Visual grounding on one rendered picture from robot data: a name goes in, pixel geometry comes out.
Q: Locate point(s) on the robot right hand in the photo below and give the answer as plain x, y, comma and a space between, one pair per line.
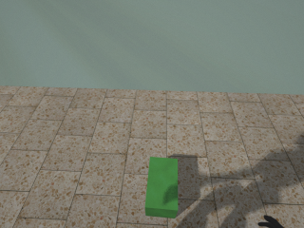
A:
272, 223

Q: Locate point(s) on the carton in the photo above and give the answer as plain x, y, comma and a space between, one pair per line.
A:
162, 194

